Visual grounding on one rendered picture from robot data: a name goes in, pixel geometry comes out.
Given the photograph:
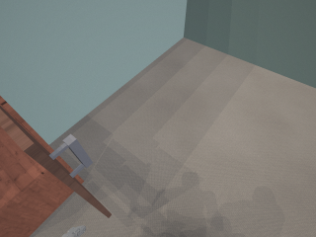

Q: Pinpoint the handle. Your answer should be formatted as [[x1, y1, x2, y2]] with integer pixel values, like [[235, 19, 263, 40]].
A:
[[48, 134, 93, 178]]

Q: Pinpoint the left robot hand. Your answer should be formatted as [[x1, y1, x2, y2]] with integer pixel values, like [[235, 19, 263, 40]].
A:
[[61, 225, 86, 237]]

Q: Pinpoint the cupboard door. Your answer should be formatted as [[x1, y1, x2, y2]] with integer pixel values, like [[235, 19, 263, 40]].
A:
[[0, 106, 112, 218]]

